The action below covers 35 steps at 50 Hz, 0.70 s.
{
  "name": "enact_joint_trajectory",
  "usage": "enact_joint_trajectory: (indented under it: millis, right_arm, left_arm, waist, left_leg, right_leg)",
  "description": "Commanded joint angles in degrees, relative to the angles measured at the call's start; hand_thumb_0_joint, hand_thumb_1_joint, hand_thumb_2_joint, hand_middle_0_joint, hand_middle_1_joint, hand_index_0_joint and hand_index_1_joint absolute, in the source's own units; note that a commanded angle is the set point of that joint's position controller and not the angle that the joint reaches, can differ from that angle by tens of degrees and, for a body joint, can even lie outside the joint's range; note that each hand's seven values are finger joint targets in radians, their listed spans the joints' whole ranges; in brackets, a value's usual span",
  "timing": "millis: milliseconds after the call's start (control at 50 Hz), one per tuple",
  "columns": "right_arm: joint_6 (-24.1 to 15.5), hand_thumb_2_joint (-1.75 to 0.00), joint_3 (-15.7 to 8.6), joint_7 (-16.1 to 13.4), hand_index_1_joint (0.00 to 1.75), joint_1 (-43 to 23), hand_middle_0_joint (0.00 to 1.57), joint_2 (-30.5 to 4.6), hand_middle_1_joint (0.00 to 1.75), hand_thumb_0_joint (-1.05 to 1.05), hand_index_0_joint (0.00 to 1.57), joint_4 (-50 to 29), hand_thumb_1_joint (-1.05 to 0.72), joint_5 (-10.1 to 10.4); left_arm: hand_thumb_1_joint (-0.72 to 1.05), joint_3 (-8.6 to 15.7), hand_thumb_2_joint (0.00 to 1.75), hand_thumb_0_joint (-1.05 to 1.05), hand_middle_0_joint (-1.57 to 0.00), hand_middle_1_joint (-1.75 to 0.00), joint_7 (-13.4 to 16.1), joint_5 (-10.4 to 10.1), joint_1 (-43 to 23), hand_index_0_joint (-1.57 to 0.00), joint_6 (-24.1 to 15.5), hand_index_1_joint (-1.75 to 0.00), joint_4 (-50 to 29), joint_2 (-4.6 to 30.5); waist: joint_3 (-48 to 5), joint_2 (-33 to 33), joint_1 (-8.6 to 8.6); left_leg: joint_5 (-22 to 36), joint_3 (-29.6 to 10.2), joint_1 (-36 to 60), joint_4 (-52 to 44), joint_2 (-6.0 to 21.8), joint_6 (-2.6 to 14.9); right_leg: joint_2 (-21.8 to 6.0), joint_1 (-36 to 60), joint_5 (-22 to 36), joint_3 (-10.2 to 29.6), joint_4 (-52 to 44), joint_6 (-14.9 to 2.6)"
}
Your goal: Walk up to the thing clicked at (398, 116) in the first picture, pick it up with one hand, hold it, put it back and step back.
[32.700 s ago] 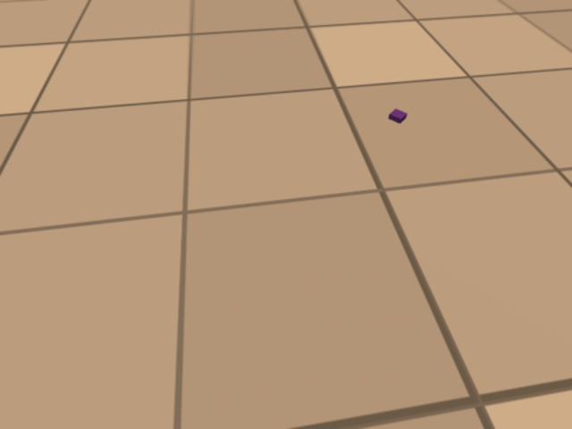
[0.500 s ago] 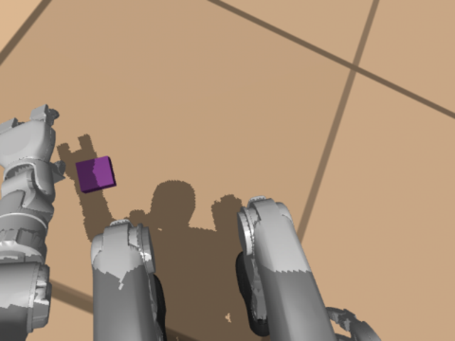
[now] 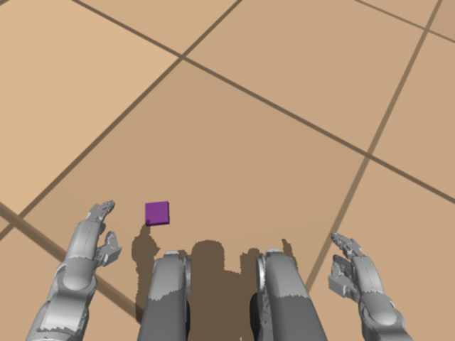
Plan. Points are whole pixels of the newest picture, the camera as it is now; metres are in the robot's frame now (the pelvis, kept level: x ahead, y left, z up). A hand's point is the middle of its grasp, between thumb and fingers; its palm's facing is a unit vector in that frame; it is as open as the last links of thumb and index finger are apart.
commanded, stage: home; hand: left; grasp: from above
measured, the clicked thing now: (157, 213) +0.48 +0.21 -0.53
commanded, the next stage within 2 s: none
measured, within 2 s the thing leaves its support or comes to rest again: neither
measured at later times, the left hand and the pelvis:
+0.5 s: hand (65, 260) +0.24 +0.19 +0.11, palm faces +0.09 -0.97 -0.21, open 7.4 cm; pelvis +0.07 +0.01 +0.16, yaw +2 degrees
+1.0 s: hand (56, 279) +0.22 +0.19 +0.12, palm faces +0.10 -0.98 -0.20, open 7.4 cm; pelvis +0.07 +0.00 +0.17, yaw +3 degrees
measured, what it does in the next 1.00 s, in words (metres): rises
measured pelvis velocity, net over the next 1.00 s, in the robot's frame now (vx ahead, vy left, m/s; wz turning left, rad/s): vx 0.07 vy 0.00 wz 0.05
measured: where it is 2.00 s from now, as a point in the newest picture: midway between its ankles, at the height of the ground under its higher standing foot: outside the picture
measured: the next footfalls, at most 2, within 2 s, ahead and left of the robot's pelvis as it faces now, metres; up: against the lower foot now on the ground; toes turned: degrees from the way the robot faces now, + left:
none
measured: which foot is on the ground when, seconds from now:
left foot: down 0.00-1.00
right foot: down 0.00-1.00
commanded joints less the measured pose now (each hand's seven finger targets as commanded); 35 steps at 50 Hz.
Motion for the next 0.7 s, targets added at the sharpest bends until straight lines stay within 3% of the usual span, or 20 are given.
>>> enact_joint_trajectory:
  millis: [0,140,260,340,420,540,620,680]
  right_arm:
    - [-3.7,-0.90,-2.6,-2.5,0.30,3.1,0.20,-7.5,0.30,0.00,0.20,-7.3,-0.90,0.5]
    - [-5.8,-0.90,-0.8,-5.9,0.30,6.8,0.20,-5.6,0.30,0.00,0.20,-7.9,-0.90,0.8]
    - [-7.9,-0.90,-0.1,-8.5,0.30,9.5,0.20,-4.7,0.30,0.00,0.20,-9.0,-0.90,0.3]
    - [-9.0,-0.90,-0.2,-9.5,0.30,11.1,0.20,-4.5,0.30,0.00,0.20,-10.1,-0.90,0.0]
    - [-9.9,-0.90,-0.4,-9.9,0.30,11.9,0.20,-4.3,0.30,0.00,0.20,-10.2,-0.90,-0.6]
    - [-11.5,-0.90,-0.7,-10.2,0.30,10.9,0.20,-4.9,0.30,0.00,0.20,-11.1,-0.90,-0.9]
    - [-12.6,-0.90,-0.9,-10.3,0.30,10.8,0.20,-5.2,0.30,0.00,0.20,-11.0,-0.90,-1.1]
    - [-13.3,-0.90,-1.1,-10.1,0.30,10.8,0.20,-5.4,0.30,0.00,0.20,-10.5,-0.90,-1.5]
  left_arm:
    - [0.90,4.4,0.90,0.00,-0.20,-0.30,1.7,-5.5,-2.7,-0.20,0.7,-0.30,-15.6,7.0]
    - [0.90,6.2,0.90,0.00,-0.20,-0.30,2.3,-11.0,7.5,-0.20,5.3,-0.30,-20.0,3.1]
    - [0.90,6.5,0.90,0.00,-0.20,-0.30,1.8,-13.7,16.8,-0.20,7.6,-0.30,-24.6,0.7]
    - [0.90,5.4,0.90,0.00,-0.20,-0.30,1.2,-14.0,23.7,-0.20,9.0,-0.30,-28.9,-0.3]
    - [0.90,4.8,0.90,0.00,-0.20,-0.30,0.4,-13.9,28.4,-0.20,9.9,-0.30,-31.3,-1.3]
    - [0.90,4.5,0.90,0.00,-0.20,-0.30,-1.1,-13.8,29.7,-0.20,10.6,-0.30,-33.6,-1.1]
    - [0.90,4.5,0.90,0.00,-0.20,-0.30,-2.0,-13.4,28.5,-0.20,10.5,-0.30,-32.9,-1.0]
    - [0.90,5.3,0.90,0.00,-0.20,-0.30,-2.4,-13.2,27.9,-0.20,10.2,-0.30,-32.7,-0.4]
  waist:
    - [-21.2,3.2,-2.73]
    - [-17.9,3.1,-2.24]
    - [-12.3,3.0,-1.63]
    - [-10.1,3.5,-0.75]
    - [-7.4,2.6,-0.93]
    - [-1.1,1.1,-0.92]
    - [-0.1,-0.2,-1.41]
    - [-1.0,0.7,-0.88]
  left_leg:
    - [-2.1,0.9,25.1,-22.5,-0.5,2.93]
    - [8.9,0.4,37.2,-31.9,-0.1,2.36]
    - [13.5,1.4,45.3,-39.8,-0.4,2.13]
    - [18.7,1.7,51.4,-44.7,-0.3,1.68]
    - [23.6,1.5,54.6,-47.2,-0.1,1.41]
    - [17.9,1.5,55.2,-50.8,-0.3,2.01]
    - [17.4,2.4,55.7,-51.0,-0.6,2.28]
    - [18.0,2.0,56.3,-51.1,-0.6,2.05]
  right_leg:
    - [1.2,21.6,0.7,1.0,-22.5,-2.15]
    - [1.3,34.0,10.1,0.4,-31.4,-2.13]
    - [1.5,43.4,14.3,0.0,-40.2,-1.72]
    - [1.7,48.1,18.3,-0.9,-44.1,-1.64]
    - [2.2,51.4,21.9,-1.7,-46.6,-1.65]
    - [2.2,52.1,16.8,-2.2,-50.7,-1.23]
    - [2.0,52.2,16.3,-2.0,-51.3,-1.11]
    - [2.0,52.7,16.6,-2.1,-50.8,-1.17]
